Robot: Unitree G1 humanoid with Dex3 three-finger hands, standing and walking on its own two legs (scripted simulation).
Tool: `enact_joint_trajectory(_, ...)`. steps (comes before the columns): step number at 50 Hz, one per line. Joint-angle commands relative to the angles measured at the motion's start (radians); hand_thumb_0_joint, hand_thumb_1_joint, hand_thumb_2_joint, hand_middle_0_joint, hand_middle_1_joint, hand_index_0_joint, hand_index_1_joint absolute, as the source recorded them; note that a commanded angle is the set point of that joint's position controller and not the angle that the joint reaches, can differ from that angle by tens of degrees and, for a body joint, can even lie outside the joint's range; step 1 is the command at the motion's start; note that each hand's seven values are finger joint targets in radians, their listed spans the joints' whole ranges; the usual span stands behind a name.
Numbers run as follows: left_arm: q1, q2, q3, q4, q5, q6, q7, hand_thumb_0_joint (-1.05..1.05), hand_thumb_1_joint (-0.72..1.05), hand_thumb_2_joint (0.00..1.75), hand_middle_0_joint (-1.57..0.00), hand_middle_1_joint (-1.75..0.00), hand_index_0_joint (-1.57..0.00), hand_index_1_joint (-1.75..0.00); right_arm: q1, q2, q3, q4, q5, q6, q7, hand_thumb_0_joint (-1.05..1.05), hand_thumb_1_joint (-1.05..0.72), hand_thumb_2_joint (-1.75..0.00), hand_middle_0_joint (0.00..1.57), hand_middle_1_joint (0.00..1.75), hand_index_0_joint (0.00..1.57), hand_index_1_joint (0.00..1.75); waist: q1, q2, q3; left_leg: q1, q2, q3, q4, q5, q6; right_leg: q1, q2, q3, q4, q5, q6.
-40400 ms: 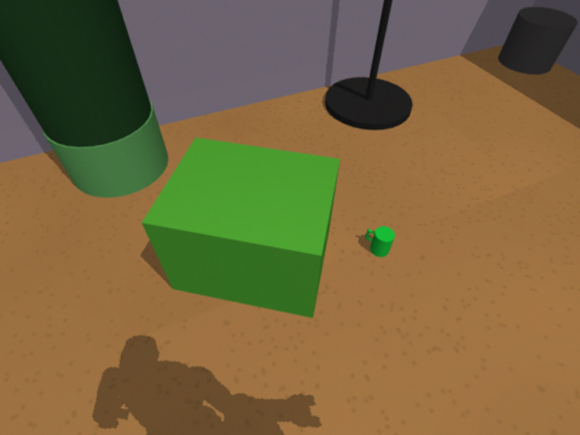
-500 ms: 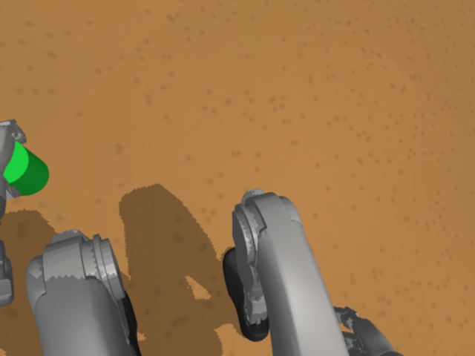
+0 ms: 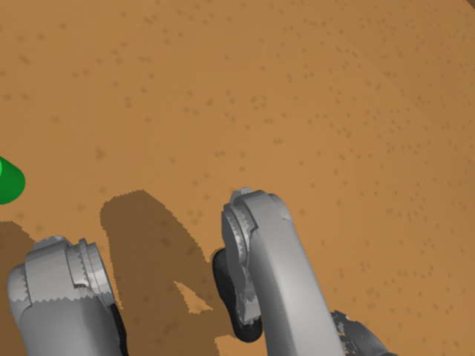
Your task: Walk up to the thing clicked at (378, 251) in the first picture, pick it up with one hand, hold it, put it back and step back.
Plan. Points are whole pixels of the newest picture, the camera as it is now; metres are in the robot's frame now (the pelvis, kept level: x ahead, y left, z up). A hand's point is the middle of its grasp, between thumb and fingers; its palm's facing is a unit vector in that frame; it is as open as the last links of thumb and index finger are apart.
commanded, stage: open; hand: left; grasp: from above
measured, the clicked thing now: out of the picture +0.45 +0.32 -0.25
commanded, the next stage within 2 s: withdraw in 0.84 s
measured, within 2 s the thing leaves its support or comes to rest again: neither
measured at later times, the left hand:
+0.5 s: hand out of the picture +0.44 +0.30 -0.20, palm faces -0.42 -0.12 -0.90, open 13.7 cm
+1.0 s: hand out of the picture +0.44 +0.31 -0.20, palm faces -0.42 -0.13 -0.90, open 14.0 cm
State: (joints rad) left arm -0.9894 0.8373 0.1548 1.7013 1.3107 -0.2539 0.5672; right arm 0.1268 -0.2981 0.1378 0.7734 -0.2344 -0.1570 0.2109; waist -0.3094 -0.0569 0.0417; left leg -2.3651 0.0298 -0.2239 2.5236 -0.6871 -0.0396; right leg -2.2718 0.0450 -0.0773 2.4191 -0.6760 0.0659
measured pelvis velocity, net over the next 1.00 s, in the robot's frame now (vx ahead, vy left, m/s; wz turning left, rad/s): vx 0.00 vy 0.00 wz -0.02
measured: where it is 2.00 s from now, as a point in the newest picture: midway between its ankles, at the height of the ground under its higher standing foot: (182, 336)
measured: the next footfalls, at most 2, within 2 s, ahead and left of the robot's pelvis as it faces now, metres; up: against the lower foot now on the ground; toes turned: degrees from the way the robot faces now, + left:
none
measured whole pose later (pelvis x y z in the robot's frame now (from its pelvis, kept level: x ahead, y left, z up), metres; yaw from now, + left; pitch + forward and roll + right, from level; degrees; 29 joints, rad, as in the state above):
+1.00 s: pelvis +0.00 +0.00 +0.00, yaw -1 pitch +30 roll -10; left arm -0.98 0.84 0.14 1.65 1.29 -0.23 0.57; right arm 0.11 -0.31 0.15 0.76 -0.24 -0.17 0.24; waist -0.31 -0.07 0.04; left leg -2.37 0.03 -0.23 2.52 -0.69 -0.03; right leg -2.26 0.05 -0.09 2.40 -0.68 0.07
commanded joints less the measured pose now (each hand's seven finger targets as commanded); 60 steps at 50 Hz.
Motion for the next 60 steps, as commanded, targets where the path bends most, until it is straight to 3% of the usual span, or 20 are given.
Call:
enact_joint_trajectory(1, -0.306, 0.249, 0.017, -0.138, -0.003, 0.004, 0.056, 0.0, 0.05, 0.86, -0.5, -0.79, -0.51, -0.79, 0.194, -0.293, -0.078, -0.01, -0.007, -0.019, -0.008, 0.0, -0.89, -0.9, 0.2, 0.3, 0.2, 0.3, -0.033, 0.342, -0.573, 0.427, -0.013, 0.148, -0.239, 0.096, 0.06, 0.3, 0.026, -0.142, -0.243, 0.161, -0.082)
enact_joint_trajectory(3, -0.328, 0.216, -0.017, -0.128, -0.002, 0.001, 0.058, 0.0, -0.08, 0.87, -0.43, -0.81, -0.43, -0.81, 0.181, -0.288, -0.075, -0.003, -0.011, -0.027, -0.003, 0.0, -0.89, -0.9, 0.2, 0.3, 0.2, 0.3, -0.047, 0.374, -0.573, 0.453, -0.01, 0.14, -0.238, 0.087, 0.055, 0.271, 0.027, -0.151, -0.233, 0.156, -0.085)
enact_joint_trajectory(7, -0.289, 0.281, 0.043, -0.16, 0.001, 0.006, 0.079, 0.0, -0.23, 0.94, -0.33, -0.85, -0.32, -0.87, 0.189, -0.299, -0.078, 0.0, -0.015, -0.035, 0.001, 0.0, -0.89, -0.9, 0.2, 0.3, 0.2, 0.3, -0.02, 0.382, -0.622, 0.476, -0.008, 0.143, -0.239, 0.137, 0.053, 0.316, 0.03, -0.15, -0.232, 0.204, -0.082)
enact_joint_trajectory(12, -0.27, 0.213, -0.015, -0.105, -0.021, 0.028, 0.076, 0.0, -0.4, 1.0, -0.2, -0.94, -0.18, -0.95, 0.181, -0.291, -0.068, 0.007, -0.016, -0.041, 0.011, 0.0, -0.89, -0.9, 0.2, 0.3, 0.2, 0.3, -0.031, 0.377, -0.581, 0.443, -0.009, 0.141, -0.244, 0.103, 0.056, 0.296, 0.032, -0.147, -0.247, 0.178, -0.083)
enact_joint_trajectory(14, -0.309, 0.256, -0.001, -0.164, -0.021, 0.03, 0.074, 0.0, -0.44, 1.02, -0.17, -0.95, -0.15, -0.97, 0.184, -0.3, -0.075, 0.011, -0.017, -0.045, 0.014, 0.0, -0.89, -0.9, 0.2, 0.3, 0.2, 0.3, -0.026, 0.409, -0.61, 0.478, -0.005, 0.137, -0.247, 0.104, 0.053, 0.295, 0.035, -0.147, -0.242, 0.177, -0.086)
enact_joint_trajectory(19, -0.257, 0.213, -0.014, -0.138, -0.047, 0.059, 0.066, 0.0, -0.56, 1.06, -0.08, -0.99, -0.05, -1.01, 0.173, -0.294, -0.07, 0.01, -0.009, -0.051, 0.026, 0.0, -0.89, -0.9, 0.2, 0.3, 0.2, 0.3, -0.016, 0.406, -0.614, 0.489, -0.005, 0.137, -0.253, 0.142, 0.05, 0.304, 0.034, -0.151, -0.235, 0.213, -0.086)
enact_joint_trajectory(24, -0.249, 0.197, -0.024, -0.138, -0.061, 0.066, 0.043, 0.0, -0.58, 1.06, -0.07, -0.99, -0.04, -1.02, 0.179, -0.291, -0.068, 0.011, -0.001, -0.046, 0.034, 0.0, -0.89, -0.9, 0.2, 0.3, 0.2, 0.3, -0.019, 0.404, -0.625, 0.49, -0.007, 0.135, -0.256, 0.164, 0.051, 0.323, 0.032, -0.149, -0.231, 0.234, -0.089)
enact_joint_trajectory(30, -0.246, 0.249, 0.019, -0.189, -0.058, 0.053, 0.027, 0.0, -0.56, 1.07, -0.06, -1.01, -0.04, -1.04, 0.18, -0.295, -0.073, -0.007, -0.005, -0.035, 0.031, 0.0, -0.89, -0.9, 0.2, 0.3, 0.2, 0.3, -0.016, 0.391, -0.658, 0.48, -0.005, 0.14, -0.247, 0.191, 0.056, 0.371, 0.035, -0.144, -0.244, 0.267, -0.083)
enact_joint_trajectory(32, -0.242, 0.184, -0.025, -0.157, -0.065, 0.053, 0.015, 0.0, -0.56, 1.06, -0.06, -1.0, -0.04, -1.03, 0.184, -0.284, -0.067, -0.003, 0.0, -0.03, 0.033, 0.0, -0.89, -0.9, 0.2, 0.3, 0.2, 0.3, -0.024, 0.374, -0.634, 0.465, -0.007, 0.137, -0.247, 0.18, 0.057, 0.361, 0.034, -0.145, -0.246, 0.254, -0.084)
enact_joint_trajectory(34, -0.254, 0.242, 0.016, -0.196, -0.069, 0.042, 0.017, 0.0, -0.56, 1.09, -0.07, -1.01, -0.04, -1.04, 0.185, -0.3, -0.075, -0.015, 0.0, -0.029, 0.028, 0.0, -0.89, -0.9, 0.2, 0.3, 0.2, 0.3, -0.021, 0.369, -0.653, 0.476, -0.005, 0.133, -0.242, 0.188, 0.059, 0.373, 0.033, -0.145, -0.251, 0.264, -0.081)
enact_joint_trajectory(35, -0.241, 0.185, -0.029, -0.159, -0.067, 0.043, 0.012, 0.0, -0.56, 1.06, -0.07, -1.0, -0.04, -1.03, 0.185, -0.286, -0.066, -0.002, 0.005, -0.027, 0.029, 0.0, -0.89, -0.9, 0.2, 0.3, 0.2, 0.3, -0.018, 0.379, -0.624, 0.469, -0.008, 0.135, -0.253, 0.163, 0.056, 0.35, 0.033, -0.144, -0.25, 0.236, -0.087)
enact_joint_trajectory(37, -0.247, 0.251, 0.018, -0.205, -0.055, 0.033, 0.018, 0.0, -0.55, 1.1, -0.08, -1.01, -0.04, -1.05, 0.184, -0.301, -0.075, -0.016, 0.001, -0.025, 0.025, 0.0, -0.89, -0.9, 0.2, 0.3, 0.2, 0.3, -0.013, 0.391, -0.649, 0.499, -0.006, 0.133, -0.256, 0.177, 0.054, 0.364, 0.034, -0.148, -0.252, 0.248, -0.085)
enact_joint_trajectory(39, -0.251, 0.196, -0.016, -0.176, -0.054, 0.03, 0.017, 0.0, -0.54, 1.05, -0.06, -1.02, -0.05, -1.04, 0.178, -0.288, -0.071, -0.005, 0.002, -0.021, 0.025, 0.0, -0.89, -0.9, 0.2, 0.3, 0.2, 0.3, -0.018, 0.396, -0.621, 0.483, -0.009, 0.131, -0.268, 0.143, 0.05, 0.326, 0.033, -0.153, -0.245, 0.208, -0.091)
enact_joint_trajectory(41, -0.258, 0.232, 0.01, -0.198, -0.044, 0.026, 0.025, 0.0, -0.53, 1.08, -0.07, -1.03, -0.05, -1.05, 0.171, -0.298, -0.077, -0.019, 0.001, -0.02, 0.022, 0.0, -0.88, -0.9, 0.2, 0.3, 0.2, 0.3, -0.016, 0.413, -0.628, 0.508, -0.008, 0.128, -0.272, 0.154, 0.047, 0.321, 0.032, -0.157, -0.24, 0.215, -0.092)
enact_joint_trajectory(42, -0.266, 0.172, -0.045, -0.148, -0.039, 0.028, 0.02, 0.0, -0.53, 1.04, -0.06, -1.02, -0.04, -1.04, 0.169, -0.284, -0.068, -0.011, 0.001, -0.021, 0.024, 0.0, -0.89, -0.9, 0.2, 0.3, 0.2, 0.3, -0.033, 0.409, -0.587, 0.478, -0.008, 0.129, -0.269, 0.116, 0.049, 0.293, 0.033, -0.154, -0.24, 0.184, -0.094)
enact_joint_trajectory(44, -0.265, 0.257, 0.022, -0.205, -0.033, 0.023, 0.035, 0.0, -0.53, 1.06, -0.06, -1.02, -0.04, -1.04, 0.176, -0.305, -0.076, -0.025, 0.002, -0.019, 0.017, 0.0, -0.88, -0.9, 0.2, 0.3, 0.2, 0.3, -0.016, 0.389, -0.632, 0.494, -0.009, 0.133, -0.256, 0.162, 0.053, 0.341, 0.033, -0.148, -0.252, 0.229, -0.087)
enact_joint_trajectory(49, -0.26, 0.21, -0.009, -0.157, -0.036, 0.032, 0.036, 0.0, -0.55, 1.0, -0.06, -1.04, -0.07, -1.02, 0.178, -0.295, -0.075, -0.013, -0.004, -0.023, 0.019, 0.0, -0.9, -0.9, 0.2, 0.3, 0.2, 0.3, -0.035, 0.37, -0.617, 0.475, -0.006, 0.136, -0.243, 0.164, 0.056, 0.334, 0.036, -0.145, -0.247, 0.24, -0.083)
enact_joint_trajectory(53, -0.26, 0.259, 0.038, -0.293, -0.036, 0.044, 0.046, 0.0, -0.56, 1.0, -0.06, -1.03, -0.07, -1.02, 0.182, -0.297, -0.086, -0.021, -0.005, -0.031, 0.024, 0.0, -0.91, -0.9, 0.2, 0.3, 0.2, 0.3, 0.015, 0.476, -0.7, 0.569, -0.007, 0.135, -0.279, 0.188, 0.042, 0.334, 0.029, -0.153, -0.237, 0.24, -0.091)
enact_joint_trajectory(56, -0.235, 0.219, 0.014, -0.357, -0.062, 0.076, 0.028, 0.0, -0.56, 1.01, -0.06, -1.02, -0.07, -1.02, 0.171, -0.285, -0.112, -0.02, 0.015, -0.021, 0.03, 0.0, -0.91, -0.9, 0.2, 0.3, 0.2, 0.3, 0.03, 0.514, -0.746, 0.599, -0.007, 0.144, -0.303, 0.183, 0.037, 0.312, 0.022, -0.142, -0.235, 0.24, -0.099)
enact_joint_trajectory(60, -0.207, 0.222, 0.025, -0.586, -0.102, 0.129, -0.015, 0.0, -0.58, 1.02, -0.07, -1.03, -0.07, -1.03, 0.176, -0.278, -0.166, -0.037, 0.066, 0.015, 0.023, 0.0, -0.91, -0.9, 0.2, 0.3, 0.2, 0.3, 0.096, 0.537, -0.893, 0.658, -0.008, 0.173, -0.349, 0.214, 0.043, 0.356, 0.016, -0.098, -0.273, 0.275, -0.105)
